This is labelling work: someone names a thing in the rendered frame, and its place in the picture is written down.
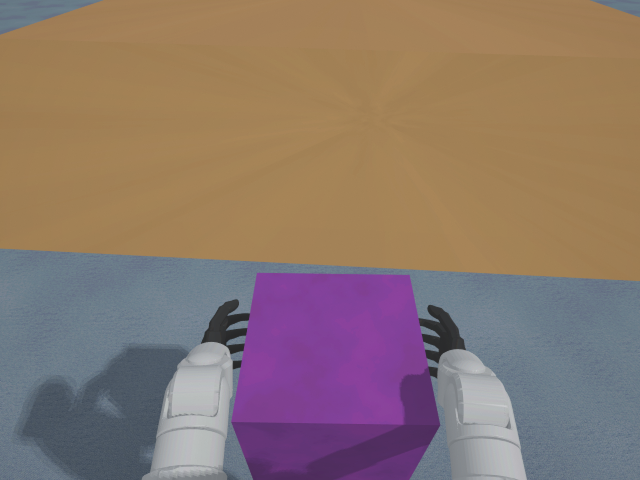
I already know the robot right hand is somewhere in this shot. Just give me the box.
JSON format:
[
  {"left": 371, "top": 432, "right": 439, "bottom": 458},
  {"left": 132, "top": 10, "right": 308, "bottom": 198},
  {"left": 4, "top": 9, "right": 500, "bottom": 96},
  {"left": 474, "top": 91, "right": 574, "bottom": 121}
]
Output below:
[{"left": 419, "top": 305, "right": 466, "bottom": 378}]

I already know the robot left hand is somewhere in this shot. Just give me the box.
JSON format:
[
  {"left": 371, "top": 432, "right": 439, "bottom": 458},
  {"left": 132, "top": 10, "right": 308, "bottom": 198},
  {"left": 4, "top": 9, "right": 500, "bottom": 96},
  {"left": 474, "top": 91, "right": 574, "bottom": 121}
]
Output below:
[{"left": 201, "top": 299, "right": 250, "bottom": 369}]

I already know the right robot forearm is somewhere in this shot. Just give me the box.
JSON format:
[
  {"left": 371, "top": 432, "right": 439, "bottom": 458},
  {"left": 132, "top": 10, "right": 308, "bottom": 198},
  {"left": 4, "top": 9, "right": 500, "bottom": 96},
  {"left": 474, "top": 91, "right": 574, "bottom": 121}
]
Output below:
[{"left": 437, "top": 349, "right": 527, "bottom": 480}]

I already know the left robot forearm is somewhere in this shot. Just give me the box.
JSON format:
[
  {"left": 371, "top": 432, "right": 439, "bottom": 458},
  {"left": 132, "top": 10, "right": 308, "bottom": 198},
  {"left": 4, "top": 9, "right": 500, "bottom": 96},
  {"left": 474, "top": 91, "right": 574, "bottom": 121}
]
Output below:
[{"left": 142, "top": 342, "right": 233, "bottom": 480}]

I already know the carton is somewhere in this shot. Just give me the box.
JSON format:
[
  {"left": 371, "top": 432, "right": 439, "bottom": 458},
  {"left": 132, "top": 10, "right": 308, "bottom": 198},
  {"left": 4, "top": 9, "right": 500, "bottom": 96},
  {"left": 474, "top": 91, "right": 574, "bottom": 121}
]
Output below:
[{"left": 231, "top": 273, "right": 440, "bottom": 480}]

